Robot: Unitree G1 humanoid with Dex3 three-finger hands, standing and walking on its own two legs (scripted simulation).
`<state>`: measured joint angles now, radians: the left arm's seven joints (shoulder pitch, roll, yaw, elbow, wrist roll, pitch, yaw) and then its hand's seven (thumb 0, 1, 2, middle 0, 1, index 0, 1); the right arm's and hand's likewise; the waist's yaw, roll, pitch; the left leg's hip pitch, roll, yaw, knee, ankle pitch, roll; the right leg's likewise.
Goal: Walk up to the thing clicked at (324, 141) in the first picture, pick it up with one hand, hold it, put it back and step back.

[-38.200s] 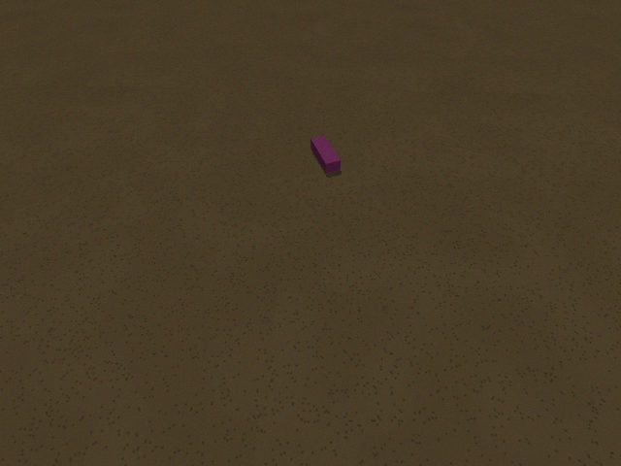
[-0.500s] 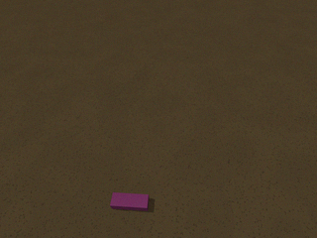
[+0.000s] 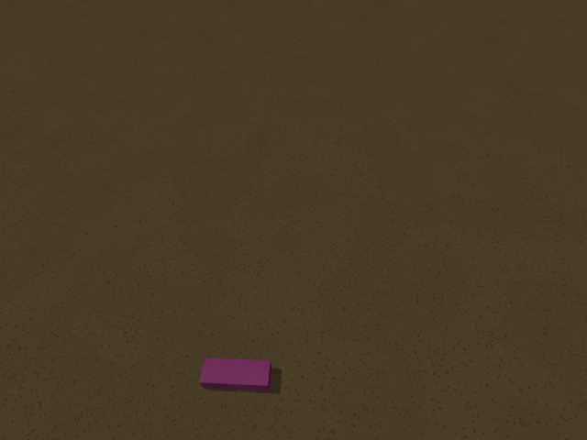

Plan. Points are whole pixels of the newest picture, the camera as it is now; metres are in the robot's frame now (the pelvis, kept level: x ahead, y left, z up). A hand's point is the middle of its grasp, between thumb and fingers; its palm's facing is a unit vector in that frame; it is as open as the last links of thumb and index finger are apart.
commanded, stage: stand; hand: left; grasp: from above
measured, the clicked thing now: (236, 374) +0.45 +0.24 -0.75
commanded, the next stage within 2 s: step back in 1.40 s
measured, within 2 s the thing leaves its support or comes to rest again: neither
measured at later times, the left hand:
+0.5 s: hand out of the picture +0.08 +0.24 -0.16, palm faces +0.02 -0.94 -0.34, open 7.4 cm
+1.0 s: hand out of the picture +0.10 +0.24 -0.16, palm faces +0.02 -0.94 -0.34, open 7.4 cm
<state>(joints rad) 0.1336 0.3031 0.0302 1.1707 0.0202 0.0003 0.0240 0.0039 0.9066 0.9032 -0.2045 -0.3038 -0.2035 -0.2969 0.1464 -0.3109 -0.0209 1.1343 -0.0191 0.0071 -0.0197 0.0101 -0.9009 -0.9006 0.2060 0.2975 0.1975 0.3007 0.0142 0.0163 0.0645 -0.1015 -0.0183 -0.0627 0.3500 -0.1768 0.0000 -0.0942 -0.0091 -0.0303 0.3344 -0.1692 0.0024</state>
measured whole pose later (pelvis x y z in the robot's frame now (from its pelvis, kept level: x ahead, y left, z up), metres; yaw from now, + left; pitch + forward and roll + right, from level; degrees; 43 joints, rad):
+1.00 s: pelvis +0.02 -0.01 +0.00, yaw +0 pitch -3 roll +0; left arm 0.09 0.32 0.03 1.15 0.01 -0.01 0.01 0.00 0.91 0.90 -0.20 -0.30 -0.20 -0.30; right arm 0.11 -0.34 0.00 1.13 -0.01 -0.01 -0.01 0.01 -0.90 -0.90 0.21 0.30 0.20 0.30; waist 0.01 0.02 0.06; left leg -0.08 -0.01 -0.06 0.31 -0.19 -0.01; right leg -0.08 0.00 -0.03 0.30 -0.18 -0.01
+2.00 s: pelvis -0.10 +0.05 -0.02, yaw -4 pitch -2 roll -1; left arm 0.12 0.40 0.07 0.88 0.01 0.07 0.02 0.00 0.91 0.90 -0.20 -0.30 -0.20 -0.30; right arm 0.14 -0.34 -0.04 0.86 -0.02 0.02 -0.02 0.01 -0.90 -0.90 0.21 0.30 0.20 0.30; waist -0.02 -0.03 0.22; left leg -0.34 0.00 0.03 0.60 -0.23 0.05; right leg -0.38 0.09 0.13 1.07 -0.55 0.02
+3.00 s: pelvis -0.42 +0.01 -0.03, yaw -6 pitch -3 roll +1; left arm 0.24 0.36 0.07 0.86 0.03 0.05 -0.01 0.00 0.91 0.90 -0.21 -0.30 -0.21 -0.30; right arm 0.12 -0.41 -0.06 0.83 -0.01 0.07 -0.02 0.01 -0.90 -0.90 0.21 0.30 0.20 0.30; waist 0.04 0.03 0.15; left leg -0.54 -0.05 -0.12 0.95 -0.43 -0.01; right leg -0.27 0.00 0.03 0.70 -0.39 -0.03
